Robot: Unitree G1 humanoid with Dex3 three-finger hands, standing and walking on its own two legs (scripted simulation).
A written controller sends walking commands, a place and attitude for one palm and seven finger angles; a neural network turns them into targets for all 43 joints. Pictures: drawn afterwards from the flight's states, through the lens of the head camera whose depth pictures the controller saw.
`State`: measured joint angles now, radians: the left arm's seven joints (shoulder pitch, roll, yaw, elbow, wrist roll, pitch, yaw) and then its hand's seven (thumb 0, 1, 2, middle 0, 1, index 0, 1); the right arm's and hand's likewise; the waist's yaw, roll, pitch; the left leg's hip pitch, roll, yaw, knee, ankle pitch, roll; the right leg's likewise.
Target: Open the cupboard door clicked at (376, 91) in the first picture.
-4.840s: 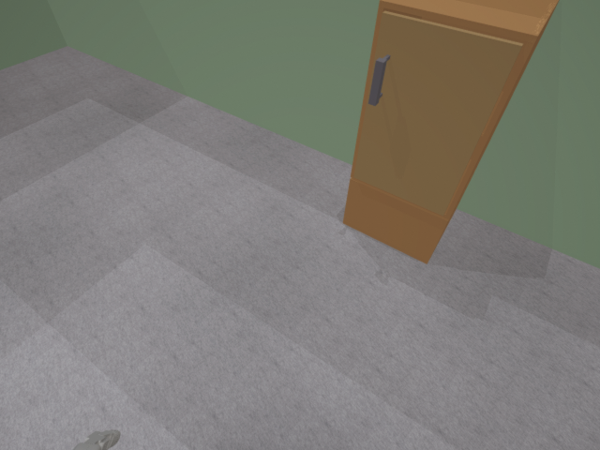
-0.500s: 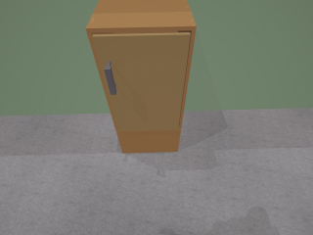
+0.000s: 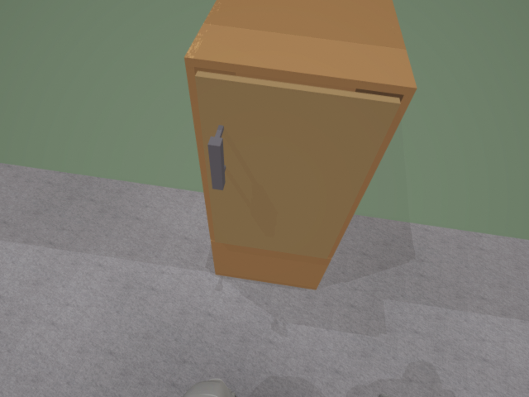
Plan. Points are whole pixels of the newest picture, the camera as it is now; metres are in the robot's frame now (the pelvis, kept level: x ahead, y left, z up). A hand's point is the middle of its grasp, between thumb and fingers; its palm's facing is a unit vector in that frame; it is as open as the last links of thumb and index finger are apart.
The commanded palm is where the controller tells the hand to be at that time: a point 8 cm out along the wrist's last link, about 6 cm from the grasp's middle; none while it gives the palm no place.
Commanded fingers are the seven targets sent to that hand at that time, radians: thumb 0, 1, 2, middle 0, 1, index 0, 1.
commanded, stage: come to a stop and stand still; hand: left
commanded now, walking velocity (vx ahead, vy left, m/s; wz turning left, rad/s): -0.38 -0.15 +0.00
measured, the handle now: (219, 158) +0.56 +0.16 -0.02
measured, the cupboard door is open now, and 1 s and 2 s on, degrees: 0 0 0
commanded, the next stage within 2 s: look again from close up in 1.36 s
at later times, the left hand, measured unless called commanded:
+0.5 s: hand out of the picture +0.07 +0.15 -0.15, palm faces +0.00 -0.96 -0.29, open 7.4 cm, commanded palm none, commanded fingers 0.00 0.90 0.90 -0.20 -0.30 -0.20 -0.30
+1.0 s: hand out of the picture -0.06 +0.15 -0.17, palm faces +0.10 -0.97 -0.21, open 7.4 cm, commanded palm none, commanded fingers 0.00 0.90 0.90 -0.20 -0.30 -0.20 -0.30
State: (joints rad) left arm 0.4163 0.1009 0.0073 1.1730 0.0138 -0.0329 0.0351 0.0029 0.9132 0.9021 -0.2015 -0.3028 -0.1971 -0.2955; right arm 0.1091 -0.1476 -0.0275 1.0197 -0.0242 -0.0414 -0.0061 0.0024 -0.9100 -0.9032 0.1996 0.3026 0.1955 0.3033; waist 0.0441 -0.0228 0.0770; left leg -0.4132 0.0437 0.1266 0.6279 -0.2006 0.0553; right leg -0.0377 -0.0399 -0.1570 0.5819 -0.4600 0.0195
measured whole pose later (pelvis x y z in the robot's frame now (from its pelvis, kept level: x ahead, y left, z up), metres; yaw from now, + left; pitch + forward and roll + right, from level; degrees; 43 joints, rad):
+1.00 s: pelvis -0.03 -0.03 +0.01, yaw +1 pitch +1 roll +1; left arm 0.31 0.17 0.04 1.09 0.02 0.03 0.04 0.00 0.91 0.90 -0.20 -0.30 -0.20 -0.30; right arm 0.20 -0.19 -0.04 1.04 -0.01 0.01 -0.02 0.01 -0.91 -0.90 0.20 0.30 0.20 0.30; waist 0.04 -0.03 0.04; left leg -0.20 0.01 0.06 0.50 -0.31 0.00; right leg -0.25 -0.10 -0.06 0.58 -0.36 0.04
